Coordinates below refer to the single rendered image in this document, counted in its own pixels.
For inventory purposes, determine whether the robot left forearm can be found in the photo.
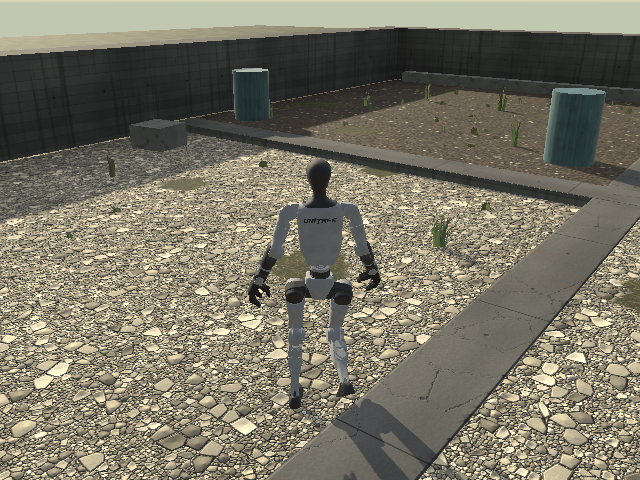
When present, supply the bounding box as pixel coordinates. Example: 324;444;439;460
252;243;277;286

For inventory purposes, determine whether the right robot thigh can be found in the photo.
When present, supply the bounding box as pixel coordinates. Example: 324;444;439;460
326;279;353;344

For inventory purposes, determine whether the left robot hand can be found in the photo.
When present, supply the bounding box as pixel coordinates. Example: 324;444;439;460
248;280;270;307

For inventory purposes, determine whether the robot left upper arm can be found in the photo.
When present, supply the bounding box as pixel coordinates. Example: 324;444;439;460
268;203;299;259

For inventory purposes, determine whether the left robot foot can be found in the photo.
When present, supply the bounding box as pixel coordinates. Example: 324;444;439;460
288;383;303;409

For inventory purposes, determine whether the robot right forearm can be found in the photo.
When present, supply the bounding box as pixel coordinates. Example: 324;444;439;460
359;240;378;275

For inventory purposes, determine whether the robot right upper arm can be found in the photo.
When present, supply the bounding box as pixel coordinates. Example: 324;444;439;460
340;202;370;256

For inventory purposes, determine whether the right robot hand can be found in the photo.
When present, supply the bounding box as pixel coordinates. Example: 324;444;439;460
357;272;381;291

